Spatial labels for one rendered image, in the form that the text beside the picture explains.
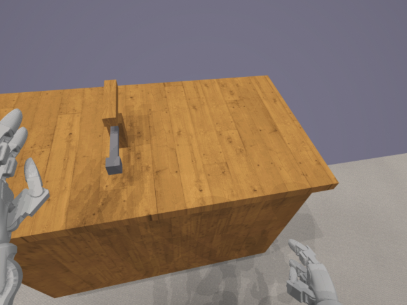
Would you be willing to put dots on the left robot forearm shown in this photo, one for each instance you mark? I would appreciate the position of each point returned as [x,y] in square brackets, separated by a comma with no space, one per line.
[10,273]

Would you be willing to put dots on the tap lever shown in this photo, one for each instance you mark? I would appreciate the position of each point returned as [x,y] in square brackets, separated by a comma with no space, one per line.
[113,163]

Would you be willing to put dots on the robot right hand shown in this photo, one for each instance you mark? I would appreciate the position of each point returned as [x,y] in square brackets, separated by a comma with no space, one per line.
[315,284]

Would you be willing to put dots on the counter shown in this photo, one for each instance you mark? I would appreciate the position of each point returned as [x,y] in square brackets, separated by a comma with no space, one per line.
[213,170]

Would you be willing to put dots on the robot left hand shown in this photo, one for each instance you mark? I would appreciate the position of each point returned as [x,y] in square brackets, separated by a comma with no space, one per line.
[29,201]

